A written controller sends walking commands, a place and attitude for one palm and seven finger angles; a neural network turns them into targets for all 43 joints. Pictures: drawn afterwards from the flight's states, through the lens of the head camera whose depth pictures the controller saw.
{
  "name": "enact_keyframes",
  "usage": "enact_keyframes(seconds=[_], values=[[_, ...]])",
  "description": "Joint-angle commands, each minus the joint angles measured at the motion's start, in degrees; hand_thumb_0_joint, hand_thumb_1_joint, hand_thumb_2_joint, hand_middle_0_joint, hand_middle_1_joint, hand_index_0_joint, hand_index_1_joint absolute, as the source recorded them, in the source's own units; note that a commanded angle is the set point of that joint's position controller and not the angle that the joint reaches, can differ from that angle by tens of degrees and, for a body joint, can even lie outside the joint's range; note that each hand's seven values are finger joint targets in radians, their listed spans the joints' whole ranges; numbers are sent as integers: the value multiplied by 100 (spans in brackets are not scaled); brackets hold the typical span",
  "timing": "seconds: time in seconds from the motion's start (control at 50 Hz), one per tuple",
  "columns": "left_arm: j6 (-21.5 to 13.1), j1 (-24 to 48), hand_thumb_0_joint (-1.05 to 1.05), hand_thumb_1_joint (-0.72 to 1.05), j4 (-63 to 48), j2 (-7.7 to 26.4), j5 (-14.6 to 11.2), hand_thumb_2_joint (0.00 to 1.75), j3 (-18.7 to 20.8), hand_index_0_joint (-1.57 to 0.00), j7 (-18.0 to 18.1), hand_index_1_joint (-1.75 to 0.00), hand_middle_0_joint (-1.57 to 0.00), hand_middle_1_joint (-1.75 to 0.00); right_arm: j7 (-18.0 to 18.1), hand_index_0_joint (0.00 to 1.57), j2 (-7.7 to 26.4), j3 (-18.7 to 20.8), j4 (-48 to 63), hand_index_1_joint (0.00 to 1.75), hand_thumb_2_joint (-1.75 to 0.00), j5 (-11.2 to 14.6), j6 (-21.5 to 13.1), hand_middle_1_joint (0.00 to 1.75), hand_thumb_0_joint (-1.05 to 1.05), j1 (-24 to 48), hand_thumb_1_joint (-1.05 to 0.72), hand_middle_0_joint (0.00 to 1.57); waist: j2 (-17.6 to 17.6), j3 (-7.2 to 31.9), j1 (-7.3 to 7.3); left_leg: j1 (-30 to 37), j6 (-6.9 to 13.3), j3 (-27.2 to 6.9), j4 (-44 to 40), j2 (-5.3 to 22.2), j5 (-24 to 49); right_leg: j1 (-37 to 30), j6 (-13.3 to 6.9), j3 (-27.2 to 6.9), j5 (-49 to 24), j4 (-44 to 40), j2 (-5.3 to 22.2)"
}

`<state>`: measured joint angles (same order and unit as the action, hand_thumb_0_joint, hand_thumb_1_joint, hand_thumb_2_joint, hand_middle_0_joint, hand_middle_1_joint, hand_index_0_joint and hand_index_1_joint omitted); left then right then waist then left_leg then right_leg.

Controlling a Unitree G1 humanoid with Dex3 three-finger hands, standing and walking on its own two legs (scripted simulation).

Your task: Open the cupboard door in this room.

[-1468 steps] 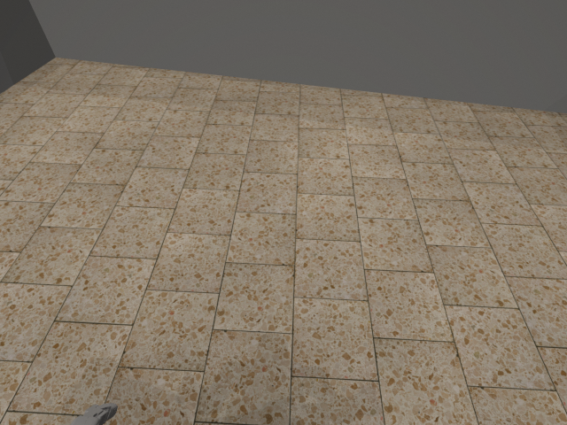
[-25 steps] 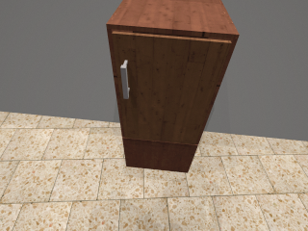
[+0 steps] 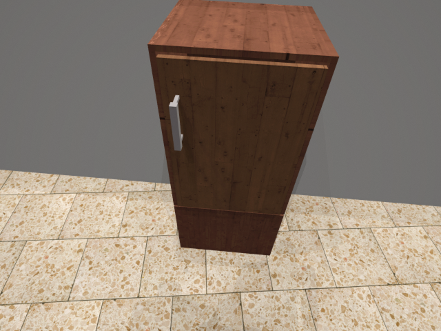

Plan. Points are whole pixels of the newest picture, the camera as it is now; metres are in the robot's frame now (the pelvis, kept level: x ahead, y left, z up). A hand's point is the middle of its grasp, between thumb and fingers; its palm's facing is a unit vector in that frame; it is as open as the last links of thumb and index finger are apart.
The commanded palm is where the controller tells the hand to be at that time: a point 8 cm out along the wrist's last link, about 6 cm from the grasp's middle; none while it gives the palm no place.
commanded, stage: shuffle to correct the standing spot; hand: left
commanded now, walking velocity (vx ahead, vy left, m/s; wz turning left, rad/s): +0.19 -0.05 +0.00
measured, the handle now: (177, 123) +0.62 +0.16 +0.04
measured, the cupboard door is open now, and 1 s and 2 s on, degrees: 0 0 0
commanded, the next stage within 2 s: come to a stop and stand still in 0.12 s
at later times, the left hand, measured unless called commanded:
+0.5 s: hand out of the picture +0.05 +0.16 -0.19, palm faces +0.08 -0.99 -0.13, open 7.4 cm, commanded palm none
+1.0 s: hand out of the picture +0.10 +0.15 -0.17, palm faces +0.09 -0.97 -0.22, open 7.3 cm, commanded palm none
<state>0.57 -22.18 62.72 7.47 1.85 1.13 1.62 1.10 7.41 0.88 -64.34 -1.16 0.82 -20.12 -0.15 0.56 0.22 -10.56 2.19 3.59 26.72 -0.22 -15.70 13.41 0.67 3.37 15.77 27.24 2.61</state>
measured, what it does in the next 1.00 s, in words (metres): steps on the spot: right foot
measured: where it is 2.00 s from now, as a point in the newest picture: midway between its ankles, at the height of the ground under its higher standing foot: outside the picture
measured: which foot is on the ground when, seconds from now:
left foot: down 0.00-0.76, up 0.78-1.00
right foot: down 0.00-0.46, up 0.48-0.72, down 0.74-1.00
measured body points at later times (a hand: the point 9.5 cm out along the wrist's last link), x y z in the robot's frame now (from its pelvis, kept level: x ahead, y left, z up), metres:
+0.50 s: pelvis +0.09 +0.02 +0.00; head +0.10 +0.03 +0.44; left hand +0.05 +0.21 -0.17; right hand +0.12 -0.22 -0.15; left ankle +0.06 +0.09 -0.74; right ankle +0.04 -0.13 -0.73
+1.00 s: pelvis +0.05 -0.03 +0.00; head +0.06 -0.03 +0.45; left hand +0.10 +0.20 -0.15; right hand +0.07 -0.27 -0.16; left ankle +0.03 +0.09 -0.71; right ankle +0.09 -0.15 -0.74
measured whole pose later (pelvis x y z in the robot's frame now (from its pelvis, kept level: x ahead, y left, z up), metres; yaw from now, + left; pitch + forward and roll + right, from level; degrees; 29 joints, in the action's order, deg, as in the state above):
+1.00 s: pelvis +0.05 -0.03 +0.00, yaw +2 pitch -2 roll +0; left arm 0.7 -12.9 55.7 8.8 1.6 2.4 1.8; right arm 0.3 10.6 2.6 -61.1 -1.2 2.4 -15.4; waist 0.7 -2.8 0.6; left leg -17.1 -0.7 2.7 43.5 2.3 -23.5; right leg 13.7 -0.5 4.4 10.5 25.8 2.0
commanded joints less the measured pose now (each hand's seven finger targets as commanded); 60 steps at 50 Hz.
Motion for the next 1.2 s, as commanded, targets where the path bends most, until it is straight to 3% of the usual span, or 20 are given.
enact_keyframes(seconds=[0.0, 0.08, 0.14, 0.18, 0.24, 0.28, 0.32, 0.46, 0.54, 0.64, 0.68, 0.72, 0.74, 0.76, 0.8, 0.98, 1.04, 1.08, 1.12, 1.18], values=[[-120, -453, 0, 90, -183, 285, -23, 90, 101, -20, -50, -30, -20, -30, 53, 20, 688, 162, 250, 30, -90, 10, -139, 30, 0, -231, -90, 20, 248, -995, 17, -1025, 218, -1069, -1202, 805, -2007, 110, -202, -259, 821, -254, 89], [-187, -623, 0, 90, -181, 370, -26, 90, 137, -20, -56, -30, -20, -30, 52, 20, 590, 153, 300, 30, -90, 27, -207, 30, 0, -247, -90, 20, -2, -928, 73, -1096, 195, -816, -642, 666, -1617, -59, -363, -637, 931, -450, 275], [-229, -991, 0, 90, -41, 655, -56, 90, 232, -20, -2, -30, -20, -30, 19, 20, 309, 89, 412, 30, -90, 32, -236, 30, 0, -133, -90, 20, -1112, -970, 189, -1771, -7, 35, 838, 139, -945, -616, -789, -1687, 1413, -1170, 1004], [-283, -1180, 0, 90, -5, 688, -61, 90, 274, -20, 31, -30, -20, -30, -15, 20, 326, 97, 557, 30, -90, 9, -259, 30, 0, 195, -90, 20, -1134, -946, 250, -2077, -22, 90, 1781, 268, -1082, -710, -1150, -2186, 1074, -1556, 1432], [-305, -809, 0, 90, -92, 594, -16, 90, 269, -20, 78, -30, -20, -30, -25, 20, 215, 73, 565, 30, -90, 54, -318, 30, 0, 188, -90, 20, -521, -707, 52, -1647, -66, 30, 1256, 418, -1018, -730, -1188, -1504, -1003, -991, 1434], [-229, -323, 0, 90, -181, 388, -79, 90, 182, -20, 94, -30, -20, -30, 41, 20, 135, 12, 201, 30, -90, 93, -349, 30, 0, -528, -90, 20, -101, -413, -272, 16, -142, -41, -348, 413, 857, -33, -614, -519, -1972, 17, 712], [-173, -603, 0, 90, -132, 65, -153, 90, 61, -20, 136, -30, -20, -30, 192, 20, 683, 81, 45, 30, -90, 96, -379, 30, 0, -824, -90, 20, 1118, 115, -126, 949, 358, -1065, -242, 1574, 4995, 288, 41, 17, -403, 525, 126], [85, -306, 0, 90, -332, 313, -71, 90, 122, -20, 186, -30, -20, -30, 335, 20, 910, 236, 192, 30, -90, 95, -179, 30, 0, -510, -90, 20, 871, -405, -212, 1610, 516, -958, -152, 1755, 7575, 977, 77, 55, 917, 1077, -11], [177, 207, 0, 90, -672, 320, -32, 90, 235, -20, 105, -30, -20, -30, 368, 20, 1086, 359, 397, 30, -90, 4, -109, 30, 0, -112, -90, 20, 528, -124, -193, 1222, 1001, -1062, -273, 2118, 6010, 1198, -30, -389, 1292, 2196, 13], [154, 125, 0, 90, -804, 314, -46, 90, 255, -20, 26, -30, -20, -30, 218, 20, 1051, 374, 624, 30, -90, -38, -80, 30, 0, 635, -90, 20, 826, 167, 122, 208, 590, -552, -252, 1682, 3596, 62, -48, -209, 151, 1084, 35], [52, -81, 0, 90, -685, 418, -27, 90, 246, -20, 42, -30, -20, -30, 119, 20, 858, 338, 581, 30, -90, 4, -55, 30, 0, 623, -90, 20, 331, 179, 251, -430, 217, -299, 131, 1192, 1538, -782, 18, -131, -981, -39, 89], [-117, 319, 0, 90, -777, 1092, -17, 90, 236, -20, 90, -30, -20, -30, 36, 20, 320, 224, 623, 30, -90, 84, 23, 30, 0, 253, -90, 20, -1500, 5, -18, -844, -271, 100, 1056, 223, -1270, -446, -542, -1783, -1524, -1110, 1582], [-86, 460, 0, 90, -873, 1260, -37, 90, 252, -20, 69, -30, -20, -30, 22, 20, 470, 256, 621, 30, -90, 61, 94, 30, 0, 297, -90, 20, -1201, -194, 60, -664, -246, -121, 1461, 288, -1537, 109, -880, -1862, -512, -1432, 1794], [-41, 693, 0, 90, -935, 1262, -21, 90, 238, -20, 59, -30, -20, -30, -25, 20, 427, 252, 610, 30, -90, 31, 140, 30, 0, 463, -90, 20, -765, -635, 28, -692, -240, -194, 1710, 314, -1418, 636, -930, -1788, 543, -1604, 1685], [-89, 802, 0, 90, -929, 1193, -53, 90, 266, -20, 73, -30, -20, -30, -46, 20, 603, 243, 550, 30, -90, 4, 156, 30, 0, 463, -90, 20, -1338, -829, 56, -1102, -220, -341, 2144, 371, -981, 541, -910, -2074, 827, -1797, 1542], [-61, 572, 0, 90, -887, 1258, -13, 90, 408, -20, 48, -30, -20, -30, -83, 20, 507, 221, 600, 30, -90, 16, 26, 30, 0, 209, -90, 20, -722, -232, 162, -779, -336, -44, 1113, 238, -729, -192, -951, -1404, 79, -1401, 1375], [-2, 783, 0, 90, -852, 1037, -75, 90, 352, -20, 27, -30, -20, -30, -33, 20, 481, 181, 396, 30, -90, 35, -58, 30, 0, -403, -90, 20, -438, -148, -129, 567, -287, -58, -411, 230, 75, 648, -517, -896, 596, -862, 890], [51, 704, 0, 90, -881, 574, -118, 90, 244, -20, -20, -30, -20, -30, 21, 20, 971, 240, 505, 30, -90, -28, -103, 30, 0, -285, -90, 20, 1069, -350, -49, -24, 124, -1435, -1421, 1314, -831, 819, -52, -69, 574, 111, 111], [65, 649, 0, 90, -703, 469, -28, 90, 192, -20, -40, -30, -20, -30, 26, 20, 1012, 214, 625, 30, -90, -16, -102, 30, 0, 393, -90, 20, 1109, -614, 170, -1244, 286, -1408, -1841, 1384, -1532, -125, 20, 58, 185, 414, 128], [17, 363, 0, 90, -387, 450, -27, 90, 95, -20, -54, -30, -20, -30, 63, 20, 845, 137, 570, 30, -90, 20, -156, 30, 0, 363, -90, 20, 566, -569, 184, -821, 108, -942, -1412, 972, -404, -304, 0, -90, -471, -61, 183]])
